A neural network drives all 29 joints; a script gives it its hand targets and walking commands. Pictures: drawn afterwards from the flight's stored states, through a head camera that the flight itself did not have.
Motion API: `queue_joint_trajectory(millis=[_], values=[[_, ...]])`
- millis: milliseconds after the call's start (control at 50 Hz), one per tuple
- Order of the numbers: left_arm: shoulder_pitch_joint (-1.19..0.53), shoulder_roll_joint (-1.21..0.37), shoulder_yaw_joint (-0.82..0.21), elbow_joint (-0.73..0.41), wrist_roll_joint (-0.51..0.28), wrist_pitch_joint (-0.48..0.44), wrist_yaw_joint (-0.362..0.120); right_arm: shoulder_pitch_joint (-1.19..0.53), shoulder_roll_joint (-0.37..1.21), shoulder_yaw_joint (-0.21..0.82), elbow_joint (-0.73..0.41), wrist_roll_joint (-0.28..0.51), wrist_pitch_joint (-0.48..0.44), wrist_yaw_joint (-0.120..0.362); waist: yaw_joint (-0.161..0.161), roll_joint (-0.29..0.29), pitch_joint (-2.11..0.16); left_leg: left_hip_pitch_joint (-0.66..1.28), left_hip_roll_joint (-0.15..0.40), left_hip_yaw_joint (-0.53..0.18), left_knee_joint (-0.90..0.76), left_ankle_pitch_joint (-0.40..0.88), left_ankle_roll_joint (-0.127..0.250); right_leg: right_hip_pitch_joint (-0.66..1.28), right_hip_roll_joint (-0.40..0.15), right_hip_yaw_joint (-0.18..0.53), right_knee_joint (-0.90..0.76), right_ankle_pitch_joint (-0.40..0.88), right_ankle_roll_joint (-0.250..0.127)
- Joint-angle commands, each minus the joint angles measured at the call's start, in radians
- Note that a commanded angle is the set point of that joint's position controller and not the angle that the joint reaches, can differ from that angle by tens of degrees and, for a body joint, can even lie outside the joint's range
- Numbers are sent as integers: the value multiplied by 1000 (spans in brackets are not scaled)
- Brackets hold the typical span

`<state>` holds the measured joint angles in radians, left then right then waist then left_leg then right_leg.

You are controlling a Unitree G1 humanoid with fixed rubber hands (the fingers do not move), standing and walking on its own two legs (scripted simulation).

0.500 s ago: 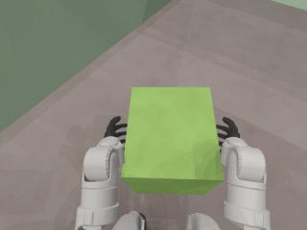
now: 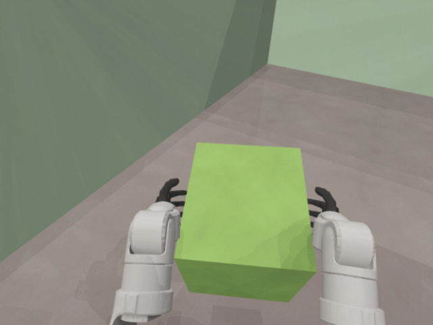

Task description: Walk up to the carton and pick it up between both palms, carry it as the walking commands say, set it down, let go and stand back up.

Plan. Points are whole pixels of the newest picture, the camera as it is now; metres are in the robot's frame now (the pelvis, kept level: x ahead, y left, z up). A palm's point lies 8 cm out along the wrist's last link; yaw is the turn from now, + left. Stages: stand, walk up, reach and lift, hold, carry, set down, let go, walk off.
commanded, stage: carry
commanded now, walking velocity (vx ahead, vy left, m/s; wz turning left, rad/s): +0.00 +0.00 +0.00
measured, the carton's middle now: (242, 222) +0.33 -0.02 +0.03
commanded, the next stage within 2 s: none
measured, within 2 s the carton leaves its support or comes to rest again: neither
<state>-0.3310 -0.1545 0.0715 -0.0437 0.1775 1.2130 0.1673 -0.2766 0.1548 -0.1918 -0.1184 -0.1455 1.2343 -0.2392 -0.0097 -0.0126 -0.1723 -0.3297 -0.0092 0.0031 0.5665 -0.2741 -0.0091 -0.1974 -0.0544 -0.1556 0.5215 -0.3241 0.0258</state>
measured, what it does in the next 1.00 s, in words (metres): shifts its weight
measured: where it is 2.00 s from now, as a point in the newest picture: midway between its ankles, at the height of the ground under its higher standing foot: outside the picture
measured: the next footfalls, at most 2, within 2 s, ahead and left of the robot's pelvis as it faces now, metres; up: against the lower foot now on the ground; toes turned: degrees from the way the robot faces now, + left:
none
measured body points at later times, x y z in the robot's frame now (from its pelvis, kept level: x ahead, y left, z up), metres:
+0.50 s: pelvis -0.08 +0.00 +0.00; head -0.12 +0.00 +0.45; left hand +0.22 +0.13 +0.09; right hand +0.20 -0.17 +0.08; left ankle +0.03 +0.09 -0.73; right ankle -0.03 -0.12 -0.73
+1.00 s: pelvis -0.10 -0.01 +0.00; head -0.11 -0.01 +0.45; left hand +0.21 +0.13 +0.07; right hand +0.21 -0.17 +0.06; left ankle -0.01 +0.10 -0.73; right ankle -0.09 -0.12 -0.73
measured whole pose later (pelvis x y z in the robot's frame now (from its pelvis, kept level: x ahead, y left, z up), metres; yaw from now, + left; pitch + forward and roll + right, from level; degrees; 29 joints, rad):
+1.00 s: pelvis -0.10 -0.01 +0.00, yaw -1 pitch +4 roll +0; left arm -0.32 -0.17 0.12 0.01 0.18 1.02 0.11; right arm -0.28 0.16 -0.23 -0.03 -0.19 1.02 -0.15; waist 0.03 0.00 -0.13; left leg -0.46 0.01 0.02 0.52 -0.11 0.01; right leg -0.38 -0.04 -0.12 0.58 -0.27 -0.01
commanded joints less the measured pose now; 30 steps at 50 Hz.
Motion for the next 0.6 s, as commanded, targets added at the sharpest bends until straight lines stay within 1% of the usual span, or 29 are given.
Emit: queue_joint_trajectory(millis=[0, 20, 40, 60, 80, 100, 120, 140, 180, 200, 220, 240, 260, 280, 300, 320, 340, 360, 380, 400, 420, 440, 460, 480, 500, 520, 540, 560, 580], values=[[-482, -952, -583, -28, -440, -9, -327, -565, 945, 668, 78, 469, 35, 454, 3, 148, -63, 222, 217, -171, -134, 731, 7, -144, -92, 79, 117, 91, -5], [-471, -964, -573, -35, -439, -11, -329, -486, 927, 634, 140, 453, 16, 457, 9, 323, -89, 208, 212, -195, -123, 790, 51, -161, -60, 68, 47, -22, 12], [-508, -977, -584, -70, -464, -13, -326, -516, 944, 624, 122, 450, 5, 453, 8, 269, -123, 182, 184, -234, -172, 619, 74, -105, -46, 47, 19, -71, 21], [-517, -1035, -572, -94, -469, -7, -322, -561, 942, 634, 54, 467, 6, 450, 19, 174, -159, 144, 190, -228, -216, 513, 78, -55, -21, 47, 47, -85, 25], [-557, -1032, -569, -104, -494, 1, -323, -576, 957, 643, 44, 483, 16, 453, 25, 158, -127, 100, 201, -225, -248, 291, 88, -51, -30, 58, 26, -91, 23], [-540, -1039, -547, -39, -479, 1, -322, -602, 981, 634, 60, 478, 16, 446, 22, 56, -171, 76, 194, -196, -247, 181, 91, 3, -30, 53, -29, -42, 18], [-535, -1056, -540, -58, -478, -8, -328, -648, 986, 645, -14, 476, 10, 444, 23, 56, -164, 86, 156, -158, -250, 110, 77, -5, -37, 40, -7, -17, 17], [-552, -1066, -555, -70, -502, -12, -326, -661, 990, 646, 5, 479, 12, 441, 17, 62, -202, 103, 160, -186, -257, 69, 82, 24, -22, 56, -19, -14, 14], [-600, -1099, -566, -94, -509, -19, -327, -666, 1004, 629, -13, 472, -9, 436, 17, 166, -163, 74, 155, -143, -312, -174, 55, -41, -28, 49, -8, -65, 0], [-645, -1115, -596, -128, -521, -20, -320, -679, 986, 627, -43, 482, -10, 432, 9, 152, -209, 94, 163, -192, -332, -192, 57, -33, 2, 27, 19, -74, 9], [-561, -1097, -566, -88, -507, -24, -321, -633, 966, 628, -31, 461, -18, 431, 12, 165, -187, 11, 178, -211, -372, -270, 69, -22, 24, 4, 59, -123, -6], [-576, -1102, -548, -72, -506, -28, -320, -662, 994, 638, -27, 471, -18, 431, 25, 121, -197, 16, 184, -174, -387, -316, 53, -27, 34, -10, 67, -146, -15], [-509, -1073, -546, -57, -470, -32, -320, -625, 961, 637, -29, 457, -20, 436, 21, 172, -191, 22, 171, -148, -403, -321, 34, -30, 53, -31, 122, -139, -10], [-548, -1098, -570, -68, -487, -30, -319, -676, 959, 634, -54, 464, -19, 437, 22, 162, -202, 59, 170, -141, -364, -228, 35, -41, 40, -9, 79, -99, -10], [-497, -1049, -547, -16, -462, -33, -313, -583, 968, 603, 43, 435, -18, 437, 23, 109, -209, 75, 158, -118, -363, -152, 14, -34, 35, -6, 29, -77, -29], [-485, -1050, -535, -3, -446, -44, -315, -546, 930, 573, 71, 408, -34, 431, 21, 202, -203, 69, 135, -108, -369, -160, 9, -35, 50, -18, 11, -74, -33], [-486, -1043, -542, -9, -438, -43, -315, -517, 955, 571, 112, 382, -37, 437, 14, 200, -178, 27, 130, -120, -414, -195, -8, 11, 80, -59, -28, -107, -37], [-443, -1021, -521, 60, -429, -54, -329, -530, 936, 574, 115, 376, -48, 440, 19, 143, -197, 22, 105, -68, -361, -164, -13, 62, 54, -31, -56, -65, -48], [-447, -1027, -564, -2, -435, -68, -334, -507, 920, 594, 66, 374, -55, 443, 19, 90, -166, 32, 98, -41, -320, -101, -16, 23, 23, 1, -88, -49, -46], [-483, -1035, -551, -33, -456, -61, -338, -578, 970, 640, -8, 417, -50, 446, 17, -84, -151, 60, 101, -34, -193, 14, 15, -69, -90, 139, -171, -79, -52], [-492, -1025, -517, 14, -420, -70, -344, -584, 950, 631, 45, 383, -51, 445, 19, -174, -111, 59, 56, 3, -86, -12, 13, -179, -105, 177, -236, -222, -57], [-510, -1018, -549, -42, -460, -61, -344, -601, 956, 642, 28, 421, -45, 438, 11, -150, -97, 8, 46, -35, -70, -64, 39, -208, -126, 196, -238, -329, -52], [-506, -1038, -540, -50, -474, -45, -348, -645, 936, 668, -35, 448, -37, 432, 18, -184, -83, 33, 19, 15, 15, -107, 55, -321, -137, 175, -264, -448, -51], [-519, -1043, -535, -45, -471, -42, -339, -640, 940, 668, -21, 449, -33, 424, 21, -170, -80, 86, 39, 4, 40, -68, 65, -373, -163, 213, -297, -462, -67], [-390, -966, -360, 269, -315, -80, -343, -579, 870, 498, 261, 336, -65, 426, 8, -188, -111, 152, 13, 26, 121, -64, 63, -419, -149, 179, -284, -453, -68], [-415, -971, -476, 65, -389, -87, -338, -528, 929, 602, 115, 393, -75, 423, 2, -107, -56, 116, 31, 10, 124, -31, 74, -424, -158, 149, -267, -399, -66], [-390, -979, -439, 121, -358, -91, -337, -544, 898, 570, 139, 386, -80, 431, -5, -109, -62, 83, 25, 15, 86, -57, 83, -411, -142, 147, -255, -452, -59], [-454, -1005, -484, 48, -391, -97, -330, -566, 931, 607, 124, 432, -81, 432, -1, -85, -73, 115, 25, 18, 111, -32, 76, -437, -144, 140, -227, -423, -69], [-452, -991, -451, 66, -384, -102, -326, -630, 943, 586, 97, 451, -90, 433, -1, -69, -34, 88, 25, 39, 72, -42, 83, -422, -165, 163, -253, -470, -77]])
